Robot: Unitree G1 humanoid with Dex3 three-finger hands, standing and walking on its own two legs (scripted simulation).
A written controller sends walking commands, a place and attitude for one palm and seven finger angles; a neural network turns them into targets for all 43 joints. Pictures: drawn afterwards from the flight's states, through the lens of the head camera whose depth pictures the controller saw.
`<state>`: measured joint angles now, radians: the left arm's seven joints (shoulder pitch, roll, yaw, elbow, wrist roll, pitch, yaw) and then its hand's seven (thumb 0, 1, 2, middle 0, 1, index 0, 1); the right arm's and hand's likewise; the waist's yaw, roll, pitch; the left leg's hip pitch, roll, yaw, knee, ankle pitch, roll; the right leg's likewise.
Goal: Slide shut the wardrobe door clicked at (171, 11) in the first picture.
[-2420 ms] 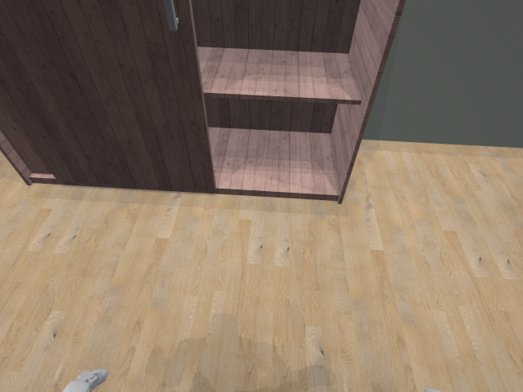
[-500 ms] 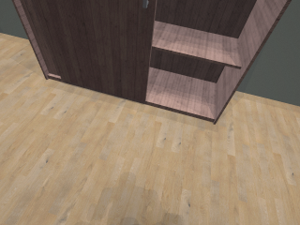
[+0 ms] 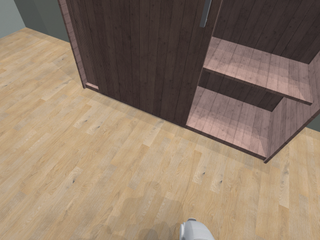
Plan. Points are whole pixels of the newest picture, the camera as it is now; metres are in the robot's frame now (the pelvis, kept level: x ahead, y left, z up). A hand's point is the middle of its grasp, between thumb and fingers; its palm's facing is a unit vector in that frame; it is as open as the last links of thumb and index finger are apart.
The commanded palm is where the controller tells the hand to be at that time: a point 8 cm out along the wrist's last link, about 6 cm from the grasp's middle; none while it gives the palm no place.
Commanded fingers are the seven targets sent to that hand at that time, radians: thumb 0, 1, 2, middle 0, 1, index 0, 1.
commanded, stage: walk to a spot facing it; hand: left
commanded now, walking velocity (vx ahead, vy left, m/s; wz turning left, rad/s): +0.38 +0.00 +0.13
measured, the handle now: (207, 7) +1.01 -0.19 +0.15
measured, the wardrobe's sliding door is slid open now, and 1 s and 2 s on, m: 0.64 0.64 0.64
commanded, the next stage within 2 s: turn to face it in 0.26 s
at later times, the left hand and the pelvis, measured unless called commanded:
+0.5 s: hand (114, 223) +0.20 +0.13 -0.16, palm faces +0.17 -0.97 -0.19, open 7.4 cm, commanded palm none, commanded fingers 0.00 0.90 0.90 -0.20 -0.30 -0.20 -0.30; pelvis +0.25 -0.03 +0.00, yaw +6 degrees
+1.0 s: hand (108, 153) +0.43 +0.19 -0.16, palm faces -0.06 -0.96 -0.27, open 7.4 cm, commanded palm none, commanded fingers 0.00 0.90 0.90 -0.20 -0.30 -0.20 -0.30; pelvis +0.32 -0.02 -0.01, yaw -11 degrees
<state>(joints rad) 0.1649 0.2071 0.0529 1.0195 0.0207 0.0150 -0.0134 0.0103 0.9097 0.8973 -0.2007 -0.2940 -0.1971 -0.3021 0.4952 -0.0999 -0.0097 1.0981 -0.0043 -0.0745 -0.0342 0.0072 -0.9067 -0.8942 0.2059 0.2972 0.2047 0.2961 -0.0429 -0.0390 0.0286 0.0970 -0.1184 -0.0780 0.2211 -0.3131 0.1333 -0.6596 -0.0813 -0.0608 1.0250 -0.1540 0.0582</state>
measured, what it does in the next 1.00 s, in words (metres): walks ahead: right foot, then left foot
